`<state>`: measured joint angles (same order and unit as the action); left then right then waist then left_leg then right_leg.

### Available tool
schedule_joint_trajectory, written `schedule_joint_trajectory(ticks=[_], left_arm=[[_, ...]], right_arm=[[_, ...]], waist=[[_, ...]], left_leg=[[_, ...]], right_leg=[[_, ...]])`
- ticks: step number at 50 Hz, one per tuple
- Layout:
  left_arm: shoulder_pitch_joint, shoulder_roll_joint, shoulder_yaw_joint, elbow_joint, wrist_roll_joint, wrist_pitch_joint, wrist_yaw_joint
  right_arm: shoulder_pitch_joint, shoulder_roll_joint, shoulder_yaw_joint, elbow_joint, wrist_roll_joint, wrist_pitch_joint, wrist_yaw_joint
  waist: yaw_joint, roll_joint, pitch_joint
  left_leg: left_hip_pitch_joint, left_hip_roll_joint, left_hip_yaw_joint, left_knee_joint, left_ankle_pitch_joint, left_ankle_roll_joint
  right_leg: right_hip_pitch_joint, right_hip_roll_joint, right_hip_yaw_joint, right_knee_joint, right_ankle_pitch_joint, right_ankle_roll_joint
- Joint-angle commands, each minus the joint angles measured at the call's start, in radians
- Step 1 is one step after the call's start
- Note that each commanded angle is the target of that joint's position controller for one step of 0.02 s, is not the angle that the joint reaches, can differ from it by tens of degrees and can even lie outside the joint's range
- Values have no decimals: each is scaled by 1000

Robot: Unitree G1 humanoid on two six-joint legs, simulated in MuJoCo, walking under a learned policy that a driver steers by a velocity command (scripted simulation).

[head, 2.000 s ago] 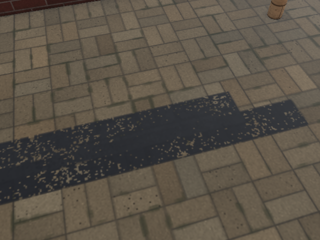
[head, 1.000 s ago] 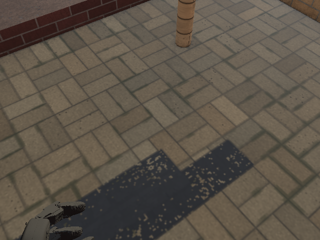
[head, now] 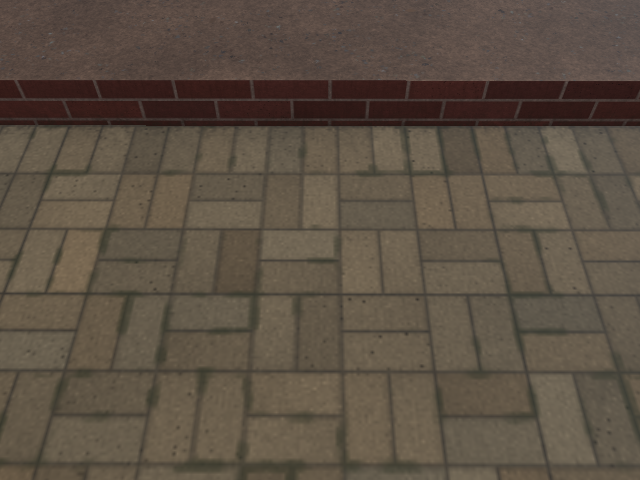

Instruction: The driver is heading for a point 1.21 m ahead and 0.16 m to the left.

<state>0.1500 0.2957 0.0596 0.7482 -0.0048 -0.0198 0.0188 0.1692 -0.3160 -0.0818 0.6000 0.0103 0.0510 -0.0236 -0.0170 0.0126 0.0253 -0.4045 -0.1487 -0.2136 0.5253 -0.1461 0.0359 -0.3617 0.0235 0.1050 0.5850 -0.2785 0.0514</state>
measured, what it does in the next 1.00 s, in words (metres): steps on the spot, turning left: right foot, then left foot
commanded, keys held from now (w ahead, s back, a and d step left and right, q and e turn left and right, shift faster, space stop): q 0.50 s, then no key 0.50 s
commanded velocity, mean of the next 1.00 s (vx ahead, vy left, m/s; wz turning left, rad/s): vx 0.01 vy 0.00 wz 0.42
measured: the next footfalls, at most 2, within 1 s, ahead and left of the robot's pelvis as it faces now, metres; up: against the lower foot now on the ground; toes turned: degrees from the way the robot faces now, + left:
right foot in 0.02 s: +0.07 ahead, -0.14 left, +0.00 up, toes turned +6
left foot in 0.42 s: +0.01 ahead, +0.13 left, +0.00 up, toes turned +18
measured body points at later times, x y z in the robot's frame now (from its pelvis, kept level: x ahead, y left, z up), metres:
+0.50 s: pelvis +0.00 +0.01 +0.00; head +0.03 +0.05 +0.45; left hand +0.05 +0.34 -0.11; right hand +0.25 -0.20 -0.07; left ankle -0.02 +0.11 -0.73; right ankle +0.01 -0.14 -0.69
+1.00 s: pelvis +0.02 +0.00 +0.00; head +0.03 +0.00 +0.45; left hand +0.04 +0.30 -0.10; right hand +0.25 -0.17 -0.11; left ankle -0.02 +0.11 -0.73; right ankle +0.07 -0.11 -0.73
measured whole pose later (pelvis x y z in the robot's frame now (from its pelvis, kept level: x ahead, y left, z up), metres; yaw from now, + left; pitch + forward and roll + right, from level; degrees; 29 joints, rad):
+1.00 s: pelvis +0.02 +0.00 +0.00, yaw +24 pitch -1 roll +0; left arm 0.18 0.25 0.03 0.75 0.02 -0.02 0.00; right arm 0.18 -0.25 -0.03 0.71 -0.02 0.03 -0.01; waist 0.00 0.02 0.02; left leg -0.24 -0.05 -0.10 0.52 -0.27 0.01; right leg -0.23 -0.01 0.00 0.52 -0.28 0.01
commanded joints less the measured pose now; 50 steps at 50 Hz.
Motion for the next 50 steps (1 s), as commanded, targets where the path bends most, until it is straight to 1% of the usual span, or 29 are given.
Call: schedule_joint_trajectory(ticks=[1, 2, 3, 4, 5, 7, 10, 12, 14, 19, 21, 22, 23, 24, 25, 26, 27, 28, 30, 33, 37, 40, 41, 42, 43, 44, 45, 47, 50], left_arm=[[84, 180, 55, -50, 17, -21, -3], [49, 264, 73, -50, 42, -5, 2], [26, 210, 64, -74, 56, -7, 2], [-19, 158, 49, -94, 46, -7, 8], [-56, 130, 41, -100, 30, -5, 12], [-57, 109, 30, -103, 9, 2, 19], [-1, 128, 38, -93, 20, 19, 26], [19, 155, 48, -87, 19, 28, 26], [6, 183, 59, -90, 13, 31, 18], [-15, 208, 70, -77, -19, 25, -1], [21, 167, 61, -51, -30, 18, -5], [46, 114, 46, -58, 7, 15, -9], [-33, 74, 25, -127, 40, 11, -3], [-95, 131, 43, -128, 26, 10, 4], [-93, 145, 50, -123, 6, 14, 5], [-61, 143, 54, -97, 4, 18, 10], [-45, 151, 57, -86, 10, 23, 15], [-27, 146, 57, -75, 14, 25, 13], [4, 122, 49, -63, 7, 26, 7], [-22, 86, 30, -71, 5, 27, 2], [-35, 96, 25, -81, 1, 25, -7], [6, 78, 20, -70, 2, 15, -14], [25, 71, 15, -65, 15, 9, -18], [40, 108, 18, -70, 31, 3, -15], [5, 180, 31, -74, 31, 2, -12], [-23, 119, 18, -70, 26, -1, -18], [-47, 80, 5, -77, 25, -5, -23], [-37, 87, 3, -73, 25, -16, -24], [1, 79, -4, -60, 21, -25, -17]], right_arm=[[13, -96, -25, -75, 10, -3, -5], [36, -78, -23, -104, 15, -10, 0], [27, -169, -50, -95, -6, -24, 3], [41, -201, -65, -70, 1, -22, 6], [64, -181, -65, -44, 4, -10, 3], [73, -124, -50, -35, 5, 9, 3], [-16, -85, -33, -78, 18, 8, 9], [-47, -72, -24, -98, 14, 6, 17], [-55, -63, -17, -110, 10, 5, 26], [-8, -86, -31, -104, 13, 16, 42], [69, -108, -47, -77, 10, 15, 36], [111, -203, -74, -82, 11, 11, 22], [111, -292, -84, -101, -18, -4, 20], [128, -225, -68, -97, -36, -28, 29], [85, -198, -53, -85, -33, -42, 27], [24, -171, -47, -85, -16, -45, 19], [-21, -142, -34, -89, 0, -42, 13], [-40, -131, -24, -91, -2, -39, 7], [-44, -119, -16, -84, -15, -36, 1], [-35, -116, -12, -65, -17, -35, -3], [-32, -125, -9, -42, -22, -31, 9], [-63, -91, 10, -23, -11, -32, 17], [-47, -66, 20, -8, -8, -37, 18], [-9, -38, 30, 4, -24, -45, 19], [58, -44, 25, 12, -35, -54, 23], [40, -43, 27, 22, -41, -53, 18], [-4, -64, 21, 24, -39, -48, 15], [-35, -68, 16, 26, -30, -33, 8], [-17, -47, 18, 42, -26, -31, 8]], waist=[[27, 21, -158], [-28, -286, -98], [6, -266, -94], [-8, -179, -89], [-22, -138, -72], [-7, -141, -50], [47, -181, -45], [68, -199, -70], [72, -210, -86], [41, -211, -91], [3, -136, -110], [9, 90, -139], [-4, 324, -143], [-66, 190, -189], [-32, 154, -147], [-1, 107, -123], [14, 111, -108], [26, 125, -114], [35, 123, -135], [14, 127, -121], [-11, 142, -86], [27, 119, -70], [44, 90, -71], [25, 23, -97], [-50, -122, -90], [-38, -166, -101], [-18, -147, -66], [6, -122, -43], [15, -80, -42]], left_leg=[[27, 147, -199, 43, -183, 61], [-190, -26, 36, 237, -430, -2], [-224, 32, 55, 486, -470, -51], [-209, 59, 50, 586, -404, -66], [-210, 67, 69, 633, -348, -85], [-240, 81, 96, 706, -278, -116], [-263, 117, 165, 571, -231, -139], [-220, 148, 183, 463, -244, -144], [-129, 165, 216, 358, -255, -133], [41, 150, 280, 83, -169, -69], [247, 125, 263, -133, 44, -3], [442, 298, 13, -160, 363, 65], [470, 529, -315, -147, 570, 282], [433, 527, -294, -169, 500, 337], [384, 470, -198, -172, 426, 285], [354, 410, -125, -170, 342, 226], [328, 383, -90, -168, 334, 195], [283, 359, -57, -169, 378, 190], [264, 339, -25, -171, 385, 193], [267, 332, -28, -168, 295, 189], [207, 345, -80, -167, 166, 204], [166, 321, -97, -133, 117, 172], [138, 294, -88, -124, 80, 130], [100, 244, -57, -82, -6, 70], [85, 155, 37, -49, -117, 20], [183, 144, 80, -59, -138, -20], [200, 146, 79, -61, -107, -29], [188, 149, 68, -49, -48, -12], [182, 158, 56, -61, -5, -4]], right_leg=[[227, -188, 116, -249, 127, -94], [253, -378, 343, -286, 317, -244], [197, -455, 414, -293, 383, -328], [183, -402, 311, -269, 389, -299], [183, -330, 207, -249, 375, -248], [207, -279, 101, -240, 406, -230], [287, -265, 26, -251, 419, -248], [329, -289, 9, -241, 441, -260], [305, -309, -22, -239, 466, -263], [279, -337, -65, -175, 461, -232], [176, -290, -144, -41, 341, -139], [-38, -198, -241, 203, 58, -42], [-309, -50, -205, 424, -391, 25], [-315, -57, -67, 582, -407, 26], [-314, -73, -44, 614, -329, 13], [-307, -86, -41, 586, -247, 11], [-296, -90, -43, 554, -186, 19], [-241, -76, -58, 565, -136, 30], [-182, -62, -72, 522, -83, 43], [-130, -69, -72, 335, -64, 42], [-17, -62, -82, 163, -96, 25], [109, -48, -98, -66, 18, -1], [195, -57, -86, -197, 164, -17], [286, -139, 1, -207, 342, -43], [262, -208, 55, -167, 399, -104], [151, -208, 71, -198, 223, -150], [118, -171, 47, -208, 110, -131], [112, -129, 3, -197, 75, -87], [130, -115, -18, -173, 89, -77]])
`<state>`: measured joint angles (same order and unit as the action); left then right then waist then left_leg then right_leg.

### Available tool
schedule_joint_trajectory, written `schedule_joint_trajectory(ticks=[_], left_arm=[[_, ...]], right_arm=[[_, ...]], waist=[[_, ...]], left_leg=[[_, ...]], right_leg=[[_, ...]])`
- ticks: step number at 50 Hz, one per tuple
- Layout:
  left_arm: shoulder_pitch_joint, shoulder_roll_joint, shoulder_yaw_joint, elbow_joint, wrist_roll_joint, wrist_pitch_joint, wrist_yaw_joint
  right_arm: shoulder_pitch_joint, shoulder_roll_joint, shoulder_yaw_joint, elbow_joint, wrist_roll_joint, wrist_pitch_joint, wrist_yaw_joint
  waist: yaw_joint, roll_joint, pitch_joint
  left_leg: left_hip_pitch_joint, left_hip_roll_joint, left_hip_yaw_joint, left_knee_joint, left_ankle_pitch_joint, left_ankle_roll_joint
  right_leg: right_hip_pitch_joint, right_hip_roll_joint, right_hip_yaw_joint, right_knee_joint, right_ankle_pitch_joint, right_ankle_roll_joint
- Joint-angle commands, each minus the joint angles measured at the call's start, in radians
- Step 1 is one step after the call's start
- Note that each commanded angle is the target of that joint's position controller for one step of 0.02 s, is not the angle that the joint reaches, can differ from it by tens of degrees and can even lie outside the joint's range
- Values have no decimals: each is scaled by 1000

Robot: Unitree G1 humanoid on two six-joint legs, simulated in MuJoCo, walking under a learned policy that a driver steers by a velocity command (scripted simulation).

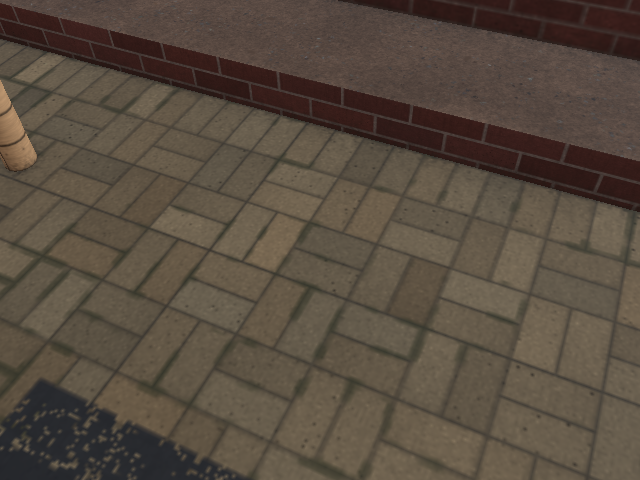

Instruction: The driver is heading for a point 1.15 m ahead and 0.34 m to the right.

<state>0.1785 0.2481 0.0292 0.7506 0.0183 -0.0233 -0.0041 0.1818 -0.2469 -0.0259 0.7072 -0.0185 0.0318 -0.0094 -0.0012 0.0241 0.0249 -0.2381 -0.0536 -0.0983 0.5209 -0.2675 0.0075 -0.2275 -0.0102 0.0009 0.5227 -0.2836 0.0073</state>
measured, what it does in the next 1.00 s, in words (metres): walks ahead: right foot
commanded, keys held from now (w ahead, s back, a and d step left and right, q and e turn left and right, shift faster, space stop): no key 0.16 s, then w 0.56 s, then no key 0.28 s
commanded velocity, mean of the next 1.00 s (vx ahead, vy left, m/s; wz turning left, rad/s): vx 0.25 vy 0.00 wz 0.02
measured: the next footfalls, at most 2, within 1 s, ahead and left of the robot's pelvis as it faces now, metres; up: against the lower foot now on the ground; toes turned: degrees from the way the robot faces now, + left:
right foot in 0.86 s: +0.44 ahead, -0.11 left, +0.00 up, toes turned -1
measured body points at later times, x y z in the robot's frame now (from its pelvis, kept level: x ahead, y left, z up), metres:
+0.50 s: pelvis +0.07 +0.02 +0.00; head +0.08 +0.04 +0.45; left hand +0.16 +0.29 -0.13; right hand +0.13 -0.26 -0.11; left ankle +0.04 +0.11 -0.74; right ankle +0.00 -0.11 -0.68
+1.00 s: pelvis +0.30 -0.03 -0.01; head +0.34 -0.03 +0.44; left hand +0.47 +0.22 -0.11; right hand +0.34 -0.31 -0.14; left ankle +0.18 +0.11 -0.65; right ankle +0.40 -0.11 -0.74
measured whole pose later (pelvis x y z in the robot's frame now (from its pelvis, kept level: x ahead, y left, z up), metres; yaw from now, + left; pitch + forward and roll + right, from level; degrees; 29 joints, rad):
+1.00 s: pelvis +0.30 -0.03 -0.01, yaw +1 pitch +1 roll -1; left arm 0.09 0.25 0.03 0.76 0.01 -0.07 -0.04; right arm 0.32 -0.29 -0.04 0.84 0.01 -0.03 -0.03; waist -0.02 0.02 0.07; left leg -0.36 0.01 -0.07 1.17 -0.49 -0.05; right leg -0.42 0.04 -0.06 0.48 -0.08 -0.07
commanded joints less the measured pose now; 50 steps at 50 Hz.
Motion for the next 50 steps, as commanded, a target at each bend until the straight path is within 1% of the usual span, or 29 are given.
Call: schedule_joint_trajectory(ticks=[1, 8, 9, 11, 13, 14, 15, 17, 19, 20, 21, 22, 23, 24, 26, 28, 30, 33, 36, 38, 40, 42, 43, 44, 45, 46, 47, 48, 50], left_arm=[[-25, 123, 24, -62, -3, -20, 8], [-23, 112, 13, -51, -6, -14, 12], [-10, 109, 11, -43, -6, -13, 12], [6, 145, 22, -33, -17, -4, 15], [65, 181, 32, -15, -30, -5, 22], [85, 201, 39, -5, -33, -8, 26], [93, 209, 43, -1, -33, -14, 29], [67, 206, 45, -6, -36, -20, 26], [-17, 193, 42, -26, -53, -12, 18], [-22, 163, 34, -29, -47, -13, 16], [-47, 103, 15, -45, -36, -20, 11], [-59, 70, 6, -95, -37, -39, 11], [-67, 134, 25, -97, -52, -55, 15], [-34, 150, 32, -85, -68, -65, 6], [-35, 138, 32, -68, -53, -78, -7], [-51, 123, 33, -66, -42, -77, -25], [-79, 94, 24, -76, -35, -70, -37], [-191, 54, 5, -120, -34, -71, -43], [-270, 63, 4, -149, -42, -76, -49], [-279, 81, 10, -160, -40, -81, -54], [-214, 117, 27, -146, -30, -87, -56], [15, 170, 55, -72, -19, -85, -43], [137, 215, 65, -43, -6, -80, -28], [178, 286, 68, -36, 22, -70, -23], [203, 221, 58, -32, 5, -62, -31], [101, 182, 49, -42, -13, -55, -31], [14, 139, 36, -44, -24, -53, -29], [-39, 101, 22, -42, -20, -55, -28], [-87, 97, 22, -24, 8, -60, -31]], right_arm=[[-24, -110, -37, -57, 3, -13, -6], [8, -100, -42, -7, 6, -18, -15], [25, -95, -41, 6, 7, -16, -18], [43, -101, -46, 18, 16, -17, -22], [16, -88, -45, -5, 26, -40, -18], [-10, -83, -44, -19, 35, -58, -14], [-29, -86, -44, -26, 40, -75, -8], [-5, -88, -47, -19, 45, -97, 6], [108, -82, -52, 40, 42, -110, 19], [182, -95, -62, 78, 33, -110, 21], [280, -139, -77, 98, 31, -111, 17], [358, -257, -104, 98, 31, -116, 20], [344, -210, -86, 87, 22, -127, 24], [295, -165, -70, 76, 22, -136, 21], [242, -141, -59, 62, 22, -137, 22], [237, -103, -42, 65, 16, -125, 21], [260, -113, -41, 74, 25, -117, 16], [272, -144, -43, 83, 25, -107, -1], [312, -171, -48, 104, 28, -107, -7], [304, -171, -48, 119, 33, -103, -8], [280, -186, -55, 122, 30, -95, -12], [229, -193, -57, 107, 24, -84, -15], [242, -167, -48, 90, 12, -85, -17], [426, -29, -9, 97, -6, -90, -7], [494, -79, -15, 153, 26, -95, -1], [378, -160, -40, 133, 53, -91, -1], [274, -164, -39, 100, 49, -84, -10], [220, -155, -41, 94, 34, -74, -21], [246, -120, -41, 97, 20, -43, -31]], waist=[[3, -77, -43], [7, -16, -43], [6, -20, -63], [13, -69, -18], [29, -158, 62], [33, -183, 104], [38, -179, 126], [16, -179, 104], [-55, -160, 61], [-80, -133, 23], [-115, -14, -10], [-124, 259, -27], [-119, 195, 2], [-79, 115, 45], [-58, 40, 59], [-47, 58, 49], [-54, 57, 44], [-78, 47, 72], [-96, 68, 100], [-72, 74, 112], [-20, 96, 48], [104, 97, -108], [144, 32, -221], [48, -271, -401], [76, -271, -562], [70, -173, -394], [47, -101, -249], [22, -44, -163], [-34, -88, -127]], left_leg=[[13, 63, -60, -58, 127, 22], [25, 68, -63, -61, 180, 4], [35, 56, -48, -58, 106, 5], [-45, 6, 11, 4, -170, 16], [-195, -2, 79, 139, -222, 17], [-241, 26, 98, 187, -190, 19], [-262, 58, 79, 221, -182, 26], [-227, 82, 82, 176, -215, 51], [66, 37, 144, -31, -28, 66], [203, 23, 134, -42, 38, 56], [309, 135, -44, -128, -53, 91], [407, 353, -463, -289, -212, 224], [392, 427, -610, -336, -232, 304], [396, 410, -526, -323, -228, 290], [391, 349, -360, -341, -109, 232], [348, 291, -219, -360, 117, 193], [322, 263, -125, -371, 274, 194], [232, 226, -29, -398, 314, 183], [185, 240, -6, -426, 276, 182], [214, 255, 10, -382, 412, 159], [274, 263, 22, -276, 643, 120], [258, 208, 59, -11, 858, 65], [96, 157, 70, 215, 654, 23], [-227, -3, 74, 646, -232, -45], [-268, -50, -95, 839, -417, -56], [-324, 17, -80, 866, -360, -54], [-345, 68, -20, 803, -289, -53], [-316, 104, -3, 741, -237, -60], [-152, 137, 4, 617, -162, -61]], right_leg=[[2, -78, 83, -105, 100, -34], [17, -61, 70, -90, 125, -42], [23, -54, 65, -101, 39, -46], [4, -66, 115, -144, -271, -90], [12, -209, 328, -275, -522, -186], [6, -290, 437, -327, -559, -233], [-7, -324, 482, -345, -524, -255], [7, -310, 424, -337, -410, -238], [-122, -204, 248, -279, -274, -175], [-181, -150, 176, -192, -203, -143], [-268, -75, 74, 23, -128, -90], [-463, 50, -43, 348, -162, -22], [-572, 31, 64, 546, -293, -27], [-642, -16, 100, 625, -221, -51], [-678, -72, 81, 608, -56, -75], [-616, -97, 51, 541, 46, -62], [-592, -89, 8, 459, 106, -28], [-504, -63, -31, 232, 237, 5], [-398, -27, -49, 82, 332, 4], [-359, -13, -33, 18, 349, -23], [-264, 15, -27, -6, 340, -59], [21, 57, -54, -33, 399, -105], [289, -58, 43, 15, 651, -147], [649, -371, 408, 70, 958, -329], [658, -422, 635, -55, 829, -402], [495, -368, 491, -105, 691, -355], [337, -315, 376, -138, 620, -309], [185, -273, 299, -173, 624, -287], [-18, -221, 208, -242, 580, -265]])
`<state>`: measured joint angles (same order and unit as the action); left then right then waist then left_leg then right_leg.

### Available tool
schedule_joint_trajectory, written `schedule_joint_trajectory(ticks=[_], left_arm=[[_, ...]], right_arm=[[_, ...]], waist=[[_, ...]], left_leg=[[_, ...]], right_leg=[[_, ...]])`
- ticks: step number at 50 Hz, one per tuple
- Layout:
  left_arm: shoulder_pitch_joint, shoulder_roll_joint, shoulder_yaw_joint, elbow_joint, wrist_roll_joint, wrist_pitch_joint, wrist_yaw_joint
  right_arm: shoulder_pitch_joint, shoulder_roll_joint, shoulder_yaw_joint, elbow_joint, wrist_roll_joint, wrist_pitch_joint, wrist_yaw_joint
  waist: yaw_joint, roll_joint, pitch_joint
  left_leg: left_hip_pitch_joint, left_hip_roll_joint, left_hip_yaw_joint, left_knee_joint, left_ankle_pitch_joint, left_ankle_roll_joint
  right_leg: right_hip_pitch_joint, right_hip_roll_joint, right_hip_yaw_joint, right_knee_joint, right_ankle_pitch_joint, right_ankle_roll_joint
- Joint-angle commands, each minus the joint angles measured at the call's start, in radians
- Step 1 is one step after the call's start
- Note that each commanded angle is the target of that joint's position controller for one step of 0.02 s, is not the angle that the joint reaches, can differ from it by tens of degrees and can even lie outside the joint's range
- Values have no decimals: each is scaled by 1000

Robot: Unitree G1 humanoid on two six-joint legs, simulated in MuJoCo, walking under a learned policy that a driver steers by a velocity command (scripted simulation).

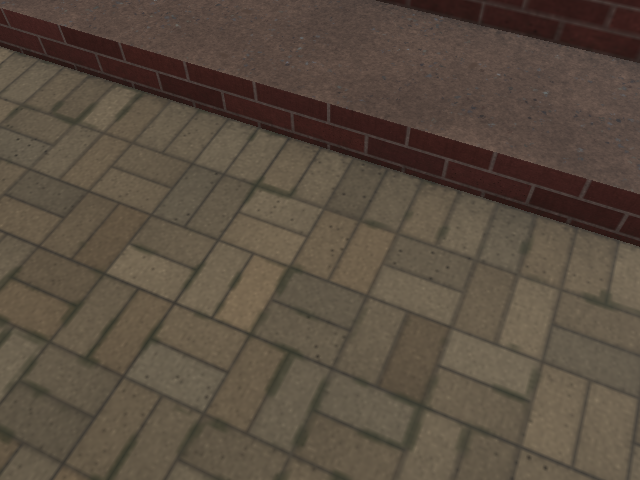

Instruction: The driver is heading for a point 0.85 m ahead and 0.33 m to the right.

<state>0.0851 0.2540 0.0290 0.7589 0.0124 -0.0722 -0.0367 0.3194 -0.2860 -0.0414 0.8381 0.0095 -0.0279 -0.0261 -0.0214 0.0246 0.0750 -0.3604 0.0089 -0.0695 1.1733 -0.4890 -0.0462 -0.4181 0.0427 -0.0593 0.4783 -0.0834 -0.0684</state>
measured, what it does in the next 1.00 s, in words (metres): walks ahead, turning right: left foot, then right foot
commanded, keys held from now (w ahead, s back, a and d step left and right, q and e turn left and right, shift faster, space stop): no key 0.14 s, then e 0.10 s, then w+e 0.76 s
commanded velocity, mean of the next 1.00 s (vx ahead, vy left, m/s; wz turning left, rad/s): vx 0.30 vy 0.00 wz -0.38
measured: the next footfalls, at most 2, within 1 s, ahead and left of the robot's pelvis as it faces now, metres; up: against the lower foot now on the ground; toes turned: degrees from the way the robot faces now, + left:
left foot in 0.22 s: +0.13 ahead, +0.15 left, +0.00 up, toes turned -2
right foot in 0.58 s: +0.18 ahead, -0.15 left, +0.00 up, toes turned -15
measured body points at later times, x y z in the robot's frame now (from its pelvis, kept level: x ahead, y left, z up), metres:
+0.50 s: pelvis +0.10 -0.01 +0.01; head +0.12 -0.02 +0.46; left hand +0.28 +0.24 -0.09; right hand +0.13 -0.31 -0.11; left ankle +0.09 +0.15 -0.73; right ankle +0.13 -0.13 -0.70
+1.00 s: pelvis +0.33 -0.10 +0.00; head +0.36 -0.13 +0.45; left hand +0.43 +0.17 -0.11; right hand +0.48 -0.41 -0.06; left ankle +0.53 -0.06 -0.71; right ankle +0.14 -0.13 -0.73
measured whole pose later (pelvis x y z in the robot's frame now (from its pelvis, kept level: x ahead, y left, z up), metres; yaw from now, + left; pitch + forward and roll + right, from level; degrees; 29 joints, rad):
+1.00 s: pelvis +0.33 -0.10 +0.00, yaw -26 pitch +3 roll +1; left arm 0.44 0.28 0.08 0.82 -0.03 -0.03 0.03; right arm -0.05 -0.26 -0.04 0.67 0.01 -0.13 0.03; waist 0.10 0.03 0.02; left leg -0.54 -0.02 -0.05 0.45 0.03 0.00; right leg 0.02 0.07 0.19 0.37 -0.42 -0.07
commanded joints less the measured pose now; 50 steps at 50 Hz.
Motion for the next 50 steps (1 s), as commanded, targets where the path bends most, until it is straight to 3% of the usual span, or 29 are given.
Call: schedule_joint_trajectory(ticks=[1, 3, 6, 8, 11, 12, 13, 14, 15, 16, 17, 19, 21, 23, 25, 27, 28, 29, 30, 31, 32, 33, 34, 35, 37, 39, 42, 47, 50], left_arm=[[-15, 87, 21, -22, 20, -15, -1], [-34, 96, 23, -2, 23, -18, 3], [-16, 134, 33, 24, 11, 4, 17], [-26, 141, 31, 32, 0, 22, 23], [-2, 111, 15, 45, -13, 40, 28], [20, 108, 15, 44, -11, 42, 29], [48, 110, 23, 33, -20, 47, 36], [24, 120, 26, 31, -22, 49, 44], [5, 112, 32, 16, -30, 47, 45], [3, 120, 40, 8, -35, 47, 42], [4, 150, 55, 0, -39, 47, 37], [17, 110, 54, -5, -47, 46, 25], [-13, 72, 43, -14, -37, 42, 11], [-8, 56, 35, -16, -32, 43, -6], [21, 81, 42, -10, -33, 51, -15], [121, 95, 53, 28, -34, 60, -12], [203, 124, 71, 56, -38, 64, -4], [316, 193, 101, 77, -48, 63, 9], [378, 354, 125, 54, -35, 48, 16], [381, 308, 108, 41, -22, 19, 6], [337, 246, 88, 32, -21, -2, 8], [287, 194, 73, 17, -25, -9, 9], [233, 174, 65, 0, -27, -5, 14], [207, 159, 58, -14, -24, 0, 20], [221, 168, 61, -19, -25, 3, 36], [246, 182, 67, -16, -33, 5, 52], [295, 188, 73, -5, -38, 12, 65], [346, 184, 82, 10, -48, 22, 72], [324, 185, 90, -4, -38, 35, 71]], right_arm=[[126, -49, -19, -29, -9, 26, -18], [104, -27, -9, -37, -17, 36, -27], [42, -54, -12, -43, -16, 49, -25], [-1, -66, -17, -49, -21, 54, -23], [-46, -84, -26, -71, -39, 44, -31], [-46, -127, -34, -86, -37, 39, -39], [-53, -197, -58, -64, -28, 38, -39], [-40, -153, -53, -74, -27, 29, -35], [-14, -155, -56, -71, -26, 21, -37], [-20, -177, -65, -76, -21, 10, -41], [-18, -158, -62, -78, -14, -7, -45], [-62, -127, -54, -89, 5, -29, -47], [-83, -144, -62, -86, 3, -34, -40], [-106, -172, -74, -85, 0, -34, -27], [-99, -188, -84, -76, 9, -31, -9], [-113, -174, -82, -73, 19, -24, 3], [-103, -144, -73, -72, 10, -23, 7], [-116, -81, -52, -83, -13, -27, 12], [-186, -4, -27, -182, -32, -48, 8], [-223, -68, -35, -194, 14, -80, 7], [-241, -108, -42, -194, 37, -102, 16], [-221, -125, -46, -174, 18, -115, 17], [-209, -129, -51, -157, -10, -120, 15], [-204, -133, -57, -153, -23, -118, 18], [-226, -104, -52, -158, -24, -107, 26], [-282, -65, -38, -176, -22, -100, 30], [-393, -25, -21, -213, -9, -101, 47], [-446, -73, -32, -247, 4, -109, 62], [-324, -119, -55, -223, 0, -118, 53]], waist=[[-34, -102, -169], [-40, -122, -170], [-9, -122, -190], [-9, -113, -140], [-19, -80, -56], [-8, -28, -48], [33, 132, -47], [-6, 162, -55], [-25, 237, -56], [-35, 268, -47], [-34, 220, -33], [-12, 135, -37], [-22, 105, -54], [-13, 119, -73], [-2, 120, -80], [50, 77, -81], [82, 31, -102], [134, -130, -123], [132, -428, -140], [156, -260, -165], [130, -209, -96], [98, -140, -69], [68, -96, -55], [49, -98, -53], [41, -97, -60], [48, -73, -52], [84, -106, -35], [86, -116, -22], [23, -146, -85]], left_leg=[[24, 77, -13, -119, 60, -10], [89, 75, 6, -286, 60, -16], [152, 72, 16, -435, 213, -6], [193, 53, 32, -520, 275, 9], [245, 62, 17, -700, 304, 47], [249, 131, -45, -749, 319, 75], [172, 142, -61, -781, 57, 114], [153, 156, -95, -855, -129, 132], [187, 235, -199, -936, -222, 165], [205, 330, -303, -985, -208, 218], [239, 378, -345, -997, -156, 249], [316, 361, -263, -990, -42, 220], [299, 314, -128, -992, 95, 185], [210, 265, -2, -984, 165, 167], [168, 261, 47, -954, 130, 173], [79, 251, 97, -855, 52, 153], [17, 230, 137, -734, 68, 128], [-106, 167, 228, -419, 124, 67], [-473, -10, 187, -38, -111, -7], [-601, -2, 8, 112, -98, 17], [-655, 48, -14, 125, -4, 50], [-612, 82, -15, 78, 90, 65], [-547, 104, -15, -8, 163, 64], [-472, 111, -13, -83, 217, 58], [-411, 83, 18, -198, 310, 31], [-360, 48, 35, -371, 408, 7], [-246, -9, 58, -591, 556, -3], [-174, -14, -1, -709, 579, 27], [2, -35, 32, -733, 461, 77]], right_leg=[[111, -260, 226, -213, 390, -190], [58, -246, 177, -222, 401, -196], [52, -248, 190, -257, 65, -181], [-4, -229, 217, -276, -231, -151], [-64, -169, 252, -232, -440, -67], [-73, -134, 241, -160, -420, -33], [-76, -43, 130, -92, -441, -4], [-70, 1, 74, 36, -439, 18], [-133, 41, 11, 211, -397, 31], [-190, 7, 23, 388, -403, 31], [-277, -42, 85, 508, -428, 29], [-347, -95, 120, 511, -382, 25], [-262, -108, 61, 408, -311, 39], [-88, -97, 8, 289, -272, 43], [24, -68, -39, 209, -222, 42], [184, -24, -89, 118, -179, 21], [302, 4, -92, 101, -204, -3], [443, -83, 87, 9, -259, -63], [592, -344, 723, -216, -437, -261], [609, -425, 898, -321, -574, -345], [580, -414, 817, -298, -512, -311], [522, -364, 690, -263, -389, -261], [448, -321, 585, -254, -276, -223], [392, -278, 504, -266, -182, -199], [364, -237, 413, -284, -4, -189], [329, -197, 334, -278, 101, -173], [258, -162, 292, -271, 94, -144], [329, -214, 393, -204, 66, -118], [368, -199, 413, -55, 303, -89]])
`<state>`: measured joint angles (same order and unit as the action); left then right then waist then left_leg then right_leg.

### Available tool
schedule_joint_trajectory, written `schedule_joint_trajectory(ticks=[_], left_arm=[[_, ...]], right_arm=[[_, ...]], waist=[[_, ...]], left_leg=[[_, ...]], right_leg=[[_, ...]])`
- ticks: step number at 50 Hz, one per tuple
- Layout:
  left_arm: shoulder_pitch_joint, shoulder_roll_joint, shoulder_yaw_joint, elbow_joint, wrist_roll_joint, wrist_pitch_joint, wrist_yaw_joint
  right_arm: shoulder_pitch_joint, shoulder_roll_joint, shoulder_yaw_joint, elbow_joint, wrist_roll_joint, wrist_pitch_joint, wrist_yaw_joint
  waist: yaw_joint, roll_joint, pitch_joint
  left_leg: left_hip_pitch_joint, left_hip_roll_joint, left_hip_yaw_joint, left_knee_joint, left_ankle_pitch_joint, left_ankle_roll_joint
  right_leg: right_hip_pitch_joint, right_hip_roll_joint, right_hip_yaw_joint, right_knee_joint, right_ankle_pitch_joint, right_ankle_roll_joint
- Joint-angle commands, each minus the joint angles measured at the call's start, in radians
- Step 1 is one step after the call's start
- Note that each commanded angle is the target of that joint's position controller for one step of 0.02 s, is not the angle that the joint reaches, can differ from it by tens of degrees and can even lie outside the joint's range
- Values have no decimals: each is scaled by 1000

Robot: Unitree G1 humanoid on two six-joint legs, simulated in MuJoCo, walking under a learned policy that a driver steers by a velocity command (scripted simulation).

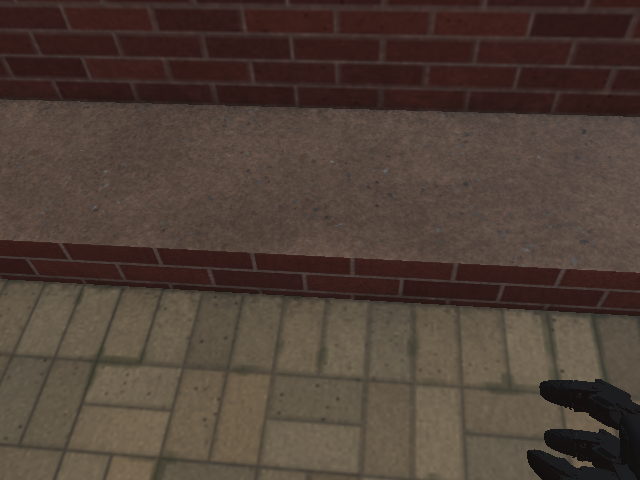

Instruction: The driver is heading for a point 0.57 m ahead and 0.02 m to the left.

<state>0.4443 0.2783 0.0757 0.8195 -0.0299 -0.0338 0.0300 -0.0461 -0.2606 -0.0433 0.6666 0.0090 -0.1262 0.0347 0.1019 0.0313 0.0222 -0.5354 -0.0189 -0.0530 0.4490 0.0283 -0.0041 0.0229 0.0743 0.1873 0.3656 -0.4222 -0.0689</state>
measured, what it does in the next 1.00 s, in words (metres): walks ahead: left foot, then right foot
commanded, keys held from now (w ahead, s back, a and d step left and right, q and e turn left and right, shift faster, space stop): w+e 0.14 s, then w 0.34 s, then w+q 0.20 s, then no key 0.32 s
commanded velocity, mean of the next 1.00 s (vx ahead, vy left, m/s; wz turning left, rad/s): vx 0.42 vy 0.00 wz -0.12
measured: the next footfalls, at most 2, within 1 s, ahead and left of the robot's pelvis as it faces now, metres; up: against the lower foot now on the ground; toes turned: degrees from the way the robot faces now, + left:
left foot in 0.04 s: +0.20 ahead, +0.12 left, +0.00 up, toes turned -5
right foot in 0.46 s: +0.35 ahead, -0.15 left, +0.00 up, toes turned -13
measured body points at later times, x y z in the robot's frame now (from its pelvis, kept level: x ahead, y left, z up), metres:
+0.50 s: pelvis +0.26 -0.04 +0.00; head +0.28 -0.06 +0.45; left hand +0.51 +0.15 -0.08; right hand +0.19 -0.30 -0.14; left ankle +0.17 +0.12 -0.71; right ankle +0.31 -0.14 -0.73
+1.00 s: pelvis +0.48 -0.07 +0.00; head +0.52 -0.06 +0.45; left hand +0.51 +0.18 -0.15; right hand +0.61 -0.31 -0.13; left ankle +0.58 -0.01 -0.73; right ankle +0.34 -0.16 -0.68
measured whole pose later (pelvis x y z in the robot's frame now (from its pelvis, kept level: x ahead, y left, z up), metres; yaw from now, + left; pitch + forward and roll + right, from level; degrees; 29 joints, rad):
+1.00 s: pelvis +0.48 -0.07 +0.00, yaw -4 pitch +0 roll -1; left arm 0.32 0.22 0.01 0.97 0.00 -0.04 0.02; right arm 0.11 -0.21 -0.01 0.89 -0.02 -0.06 0.00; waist 0.04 -0.01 0.08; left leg -0.39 -0.04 0.07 0.51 -0.13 0.10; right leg -0.19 0.02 -0.03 0.91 -0.55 -0.02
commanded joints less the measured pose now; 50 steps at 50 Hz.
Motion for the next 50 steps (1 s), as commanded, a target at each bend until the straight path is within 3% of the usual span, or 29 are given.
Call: schedule_joint_trajectory(ticks=[1, 2, 3, 4, 5, 6, 7, 8, 10, 13, 16, 19, 22, 23, 24, 25, 26, 27, 28, 30, 35, 40, 44, 45, 46, 47, 48, 49, 50], left_arm=[[-58, 139, 35, -80, 11, -1, -2], [-71, 89, 14, -114, 31, -3, -7], [99, -7, -14, -135, 1, -14, -13], [80, 108, 3, -105, -21, -15, -10], [-43, 169, 20, -123, -19, -12, -11], [-104, 164, 21, -138, -6, -10, -9], [-146, 150, 22, -154, 10, -11, -12], [-131, 107, 8, -142, 113, 10, -50], [-96, 48, -2, -142, 97, 27, -77], [-166, 44, -13, -166, 76, 28, -91], [-270, 43, -28, -183, 74, 20, -98], [-348, 67, -28, -201, 74, 15, -96], [-276, 76, -24, -173, 86, -5, -83], [-140, 103, -10, -122, 97, -18, -72], [23, 194, 12, -104, 117, -26, -57], [57, 298, 37, -92, 84, -20, -44], [-6, 234, 24, -97, 67, -17, -37], [-71, 167, 3, -100, 63, -21, -38], [-116, 119, -11, -98, 64, -27, -40], [-152, 78, -25, -88, 60, -42, -35], [-100, 69, -23, -26, 51, -70, -27], [-79, 73, -30, 44, 45, -69, -23], [-92, 103, -25, 92, 33, -57, -14], [-92, 104, -27, 100, 28, -52, -12], [-75, 86, -36, 79, 26, -55, -10], [97, -41, -68, 103, -12, -42, -16], [54, 36, -50, 143, 7, -12, -7], [-10, 42, -45, 128, 27, -2, -8], [-57, 25, -49, 134, 47, 6, -7]], right_arm=[[169, -176, -70, -25, -6, -22, -15], [347, -235, -82, -11, -23, -17, -27], [403, -282, -92, 22, -28, -8, -20], [380, -174, -69, 10, -11, -2, -18], [321, -120, -54, 1, -5, 5, -26], [269, -112, -48, 4, -13, 12, -27], [243, -99, -44, 15, -18, 16, -28], [286, -91, -28, 53, -75, 30, -37], [305, -116, -35, 79, -58, 19, -25], [293, -122, -34, 101, -43, 9, -8], [302, -136, -38, 117, -38, 16, -3], [370, -172, -47, 148, -28, 27, -2], [407, -182, -47, 177, -24, 48, -4], [427, -147, -34, 184, -28, 51, -5], [414, -77, -8, 135, -20, 50, -3], [438, -62, -7, 105, -26, 51, -4], [397, -139, -28, 128, -38, 65, -13], [376, -126, -26, 134, -25, 63, -4], [375, -108, -23, 148, -17, 65, 0], [404, -89, -22, 182, -37, 85, 4], [294, -50, -17, 168, -45, 98, 17], [160, 1, 18, 139, -49, 84, 13], [301, -48, 9, 196, -60, 64, -9], [382, -69, 3, 227, -71, 50, -16], [471, -142, -11, 248, -86, 41, -27], [480, -187, -21, 261, -67, 51, -38], [462, -138, -11, 252, -11, 59, -38], [363, -111, -1, 238, -4, 66, -44], [269, -49, 21, 225, -13, 74, -51]], waist=[[-168, -141, -131], [-235, -50, -304], [-145, 308, -444], [-168, 210, -370], [-189, 110, -213], [-166, 30, -122], [-147, 21, -60], [-112, -61, -40], [-86, 32, -43], [-80, 100, -25], [-102, 95, -7], [-129, 82, 10], [-87, 36, -14], [-36, -26, -91], [34, -191, -224], [16, -366, -230], [1, -199, -134], [-33, -146, -64], [-61, -120, -36], [-95, -139, -11], [-98, -100, 21], [-78, -126, 29], [-146, -126, -41], [-187, -80, -81], [-207, 4, -182], [-131, 216, -363], [-151, 70, -398], [-125, 63, -263], [-98, 24, -150]], left_leg=[[384, 25, 4, -10, -47, 74], [688, 199, -172, 35, -135, 140], [1011, 442, -669, -66, -341, 304], [948, 436, -730, -133, -538, 279], [799, 390, -543, -154, -506, 230], [651, 350, -415, -174, -369, 206], [540, 314, -326, -201, -269, 197], [388, 305, -246, -218, -141, 175], [325, 277, -144, -233, -10, 184], [307, 263, -53, -293, -48, 189], [280, 227, 28, -313, -105, 166], [332, 260, 13, -293, -133, 150], [357, 243, 55, -121, 23, 121], [321, 188, 107, 75, 99, 101], [134, 115, 177, 394, -120, 54], [-124, -21, 145, 621, -564, 46], [-185, 41, 37, 705, -523, 68], [-163, 70, 8, 689, -434, 79], [-118, 91, 2, 645, -376, 77], [-55, 93, 3, 616, -314, 57], [-129, 86, 16, 570, -182, 28], [72, 19, 130, 195, -59, 26], [240, -32, 135, 54, -57, 99], [367, -18, 118, -44, 102, 116], [585, 157, -29, 21, 566, 148], [836, 431, -295, 99, 1075, 351], [746, 412, -278, 61, 1004, 371], [616, 368, -219, -16, 791, 344], [487, 319, -179, -72, 611, 299]], right_leg=[[-124, -172, 133, 223, 693, -58], [-288, -100, 78, 508, 497, -25], [-658, 36, 1, 843, -167, 38], [-768, -49, 25, 966, -142, 45], [-796, -87, -9, 972, -46, 50], [-763, -128, -43, 944, 28, 55], [-737, -156, -48, 895, 67, 55], [-621, -137, -86, 833, 76, 41], [-571, -123, -102, 794, 78, 34], [-585, -131, -108, 618, 181, 38], [-487, -127, -171, 393, 265, 38], [-436, -117, -221, 269, 259, 28], [-264, -69, -260, 129, 229, -8], [-89, -67, -234, 96, 201, -28], [143, -319, 78, 13, 0, -94], [214, -498, 462, -145, -42, -172], [142, -463, 376, -127, -22, -159], [47, -413, 239, -124, 87, -135], [-18, -368, 128, -150, 187, -102], [-80, -319, -9, -185, 365, -68], [-64, -310, -183, -205, 684, -80], [-105, -251, -313, -133, 979, -60], [-18, -266, -283, 83, 1120, -40], [-50, -229, -301, 219, 1009, -14], [-192, -182, -316, 413, 662, 16], [-378, -35, -273, 700, -180, 44], [-350, -44, -133, 728, -216, 47], [-374, -68, -121, 715, -187, 48], [-368, -93, -119, 650, -140, 55]])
